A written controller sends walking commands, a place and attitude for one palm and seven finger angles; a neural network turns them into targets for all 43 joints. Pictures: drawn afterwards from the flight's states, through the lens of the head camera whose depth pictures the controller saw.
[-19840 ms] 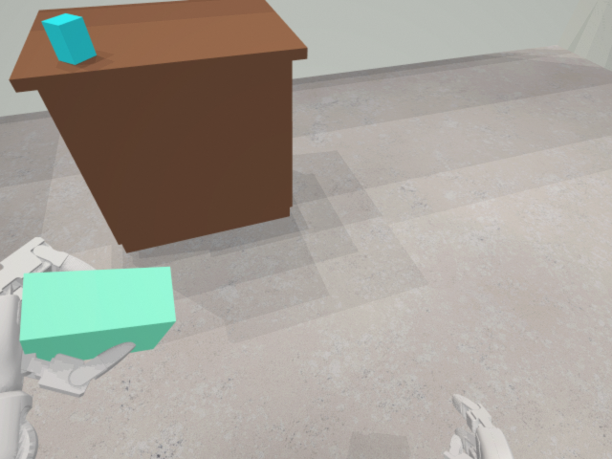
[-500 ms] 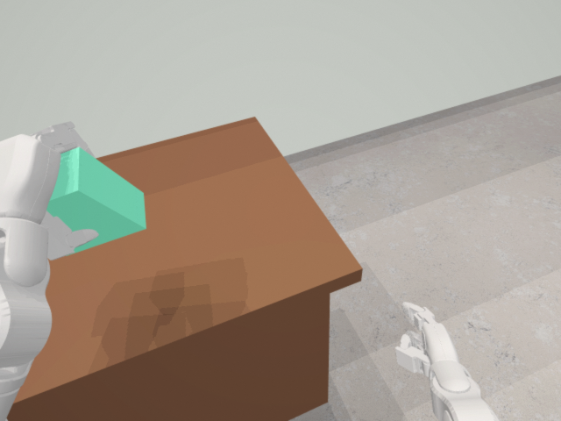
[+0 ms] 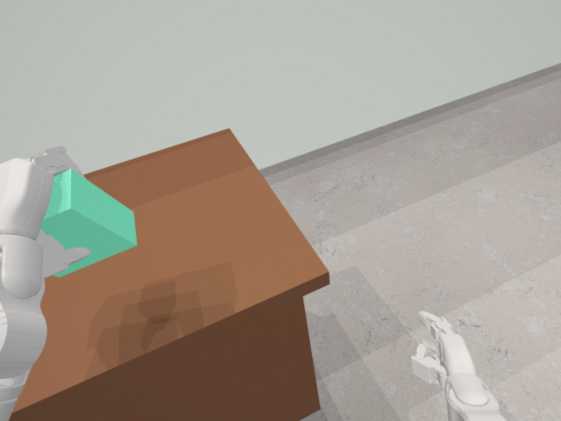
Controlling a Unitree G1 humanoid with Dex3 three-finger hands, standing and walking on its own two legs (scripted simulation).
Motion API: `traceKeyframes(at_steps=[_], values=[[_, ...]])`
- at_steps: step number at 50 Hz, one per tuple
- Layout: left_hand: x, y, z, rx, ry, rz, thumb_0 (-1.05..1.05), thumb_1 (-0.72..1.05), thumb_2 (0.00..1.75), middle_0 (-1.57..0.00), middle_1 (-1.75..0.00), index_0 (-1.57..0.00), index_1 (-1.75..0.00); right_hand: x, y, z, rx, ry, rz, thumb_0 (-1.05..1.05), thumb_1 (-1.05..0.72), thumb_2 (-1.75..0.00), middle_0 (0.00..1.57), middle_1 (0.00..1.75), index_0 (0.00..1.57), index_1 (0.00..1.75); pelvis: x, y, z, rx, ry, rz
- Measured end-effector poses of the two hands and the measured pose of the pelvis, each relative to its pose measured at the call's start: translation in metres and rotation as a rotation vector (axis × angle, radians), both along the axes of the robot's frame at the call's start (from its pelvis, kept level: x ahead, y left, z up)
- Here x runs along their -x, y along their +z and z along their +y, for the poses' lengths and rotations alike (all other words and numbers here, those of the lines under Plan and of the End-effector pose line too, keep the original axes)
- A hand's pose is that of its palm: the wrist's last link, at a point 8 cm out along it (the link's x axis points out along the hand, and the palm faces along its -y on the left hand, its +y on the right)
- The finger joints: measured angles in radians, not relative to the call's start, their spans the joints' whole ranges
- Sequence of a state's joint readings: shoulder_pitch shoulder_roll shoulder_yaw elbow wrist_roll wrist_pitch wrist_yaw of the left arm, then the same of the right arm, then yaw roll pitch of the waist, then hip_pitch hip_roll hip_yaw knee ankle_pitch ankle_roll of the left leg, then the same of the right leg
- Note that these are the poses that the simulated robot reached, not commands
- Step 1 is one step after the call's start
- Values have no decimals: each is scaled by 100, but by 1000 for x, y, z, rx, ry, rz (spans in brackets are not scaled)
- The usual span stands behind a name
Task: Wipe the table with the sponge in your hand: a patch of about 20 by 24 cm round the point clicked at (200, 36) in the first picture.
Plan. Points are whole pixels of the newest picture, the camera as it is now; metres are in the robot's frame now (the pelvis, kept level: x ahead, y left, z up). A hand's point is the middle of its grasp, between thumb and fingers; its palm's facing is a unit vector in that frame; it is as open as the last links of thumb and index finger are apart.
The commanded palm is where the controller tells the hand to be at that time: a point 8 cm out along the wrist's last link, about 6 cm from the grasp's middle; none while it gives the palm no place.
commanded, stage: move the sponge above the wiping area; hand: left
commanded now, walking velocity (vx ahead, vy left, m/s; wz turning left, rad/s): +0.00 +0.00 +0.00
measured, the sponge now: (76, 233) +0.26 +0.30 +0.20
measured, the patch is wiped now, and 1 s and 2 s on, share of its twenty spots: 0.00 0.00 0.00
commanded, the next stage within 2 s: none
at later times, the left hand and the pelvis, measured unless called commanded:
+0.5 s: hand (60, 244) +0.24 +0.31 +0.20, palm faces +0.28 -0.10 -0.96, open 9.8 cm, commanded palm +0.19 +0.30 +0.26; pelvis +0.01 +0.00 +0.00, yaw +0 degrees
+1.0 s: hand (69, 255) +0.24 +0.32 +0.17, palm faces +0.20 -0.16 -0.97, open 9.9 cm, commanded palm +0.20 +0.32 +0.25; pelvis +0.01 +0.03 +0.00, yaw +0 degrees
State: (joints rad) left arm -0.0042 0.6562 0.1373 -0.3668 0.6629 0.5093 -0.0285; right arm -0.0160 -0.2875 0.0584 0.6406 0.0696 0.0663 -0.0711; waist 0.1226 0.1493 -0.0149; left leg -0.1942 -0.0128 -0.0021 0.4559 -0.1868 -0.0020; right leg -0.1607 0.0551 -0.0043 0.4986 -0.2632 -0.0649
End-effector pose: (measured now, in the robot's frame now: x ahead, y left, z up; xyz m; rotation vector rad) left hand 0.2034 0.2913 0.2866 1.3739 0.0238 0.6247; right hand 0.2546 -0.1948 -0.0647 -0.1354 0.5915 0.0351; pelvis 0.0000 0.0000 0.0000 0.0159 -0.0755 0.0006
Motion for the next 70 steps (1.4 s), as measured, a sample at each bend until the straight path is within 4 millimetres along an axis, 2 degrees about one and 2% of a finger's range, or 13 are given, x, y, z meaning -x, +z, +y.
traceKeyframes(at_steps=[6, 9, 13, 19, 22, 28, 31, 36, 42, 45, 53, 64, 70], values=[[-7, -46, -16, 97, -53, 143, -1, -48, 103, -76, -135, -77, -135, 0, -5, -12, 24, -15, 10, 1, -90, -90, 20, 30, 20, 30, -4, -1, -2, -5, -3, 12], [-8, -56, -24, 85, -90, 180, -1, -48, 103, -76, -135, -77, -134, -1, -6, -17, 53, -16, 24, 1, -90, -90, 20, 30, 20, 30, -7, -2, -3, -7, -5, 7], [-8, -40, -22, 7, -92, 127, -1, -48, 103, -77, -135, -77, -134, -4, -5, -17, 62, -17, 30, 1, -90, -90, 20, 30, 20, 30, -10, -2, -4, -7, -7, -1], [-5, -8, 1, -36, 2, 31, -1, -48, 103, -76, -135, -77, -134, -8, -3, -10, 22, -21, 21, 1, -90, -90, 20, 30, 20, 30, -12, 0, -1, -3, -8, 5], [-2, -15, 11, 7, 39, 60, -1, -48, 103, -76, -135, -77, -135, -8, -2, -6, 6, -21, 16, 1, -90, -90, 20, 30, 20, 30, -12, 0, 1, -1, -5, 13], [-1, -64, 16, 103, 37, 214, -1, -48, 103, -76, -136, -77, -135, -5, -6, 1, 40, -4, 30, 1, -90, -90, 20, 30, 20, 30, -9, 0, 7, 1, 10, 17], [-4, -76, 14, 87, 13, 248, -1, -48, 103, -76, -135, -77, -135, -5, -7, 6, 71, 12, 40, 1, -90, -90, 20, 30, 20, 30, -7, 0, 9, 3, 14, 9], [-15, -57, 13, 3, -25, 178, -1, -48, 103, -77, -135, -77, -134, -7, -4, 20, 71, 27, 37, 1, -90, -90, 20, 30, 20, 30, -6, 1, 15, 7, 15, -2], [-23, -30, 24, 6, -5, 91, -1, -48, 103, -76, -135, -77, -134, -10, 2, 36, 11, 27, 19, 1, -90, -90, 20, 30, 20, 30, -7, 3, 23, 8, 6, 10], [-21, -36, 28, 39, 7, 115, -1, -48, 103, -76, -135, -77, -135, -10, 3, 40, -5, 28, 17, 1, -90, -90, 20, 30, 20, 30, -9, 3, 27, 9, 0, 21], [-4, -77, 28, 106, 0, 235, -1, -48, 103, -76, -135, -77, -135, -10, 1, 39, 51, 49, 44, 1, -90, -90, 20, 30, 20, 30, -9, 3, 32, 11, 12, 16], [-12, -55, 39, 27, 53, 160, -1, -48, 103, -76, -135, -77, -134, -13, 3, 48, 39, 61, 40, 1, -90, -90, 20, 30, 20, 30, -7, 4, 30, 12, 20, 2], [-16, -65, 29, 60, 37, 216, -1, -48, 103, -76, -135, -77, -135, -14, 3, 47, 12, 58, 29, 1, -90, -90, 20, 30, 20, 30, -9, 4, 28, 10, 14, 15]])
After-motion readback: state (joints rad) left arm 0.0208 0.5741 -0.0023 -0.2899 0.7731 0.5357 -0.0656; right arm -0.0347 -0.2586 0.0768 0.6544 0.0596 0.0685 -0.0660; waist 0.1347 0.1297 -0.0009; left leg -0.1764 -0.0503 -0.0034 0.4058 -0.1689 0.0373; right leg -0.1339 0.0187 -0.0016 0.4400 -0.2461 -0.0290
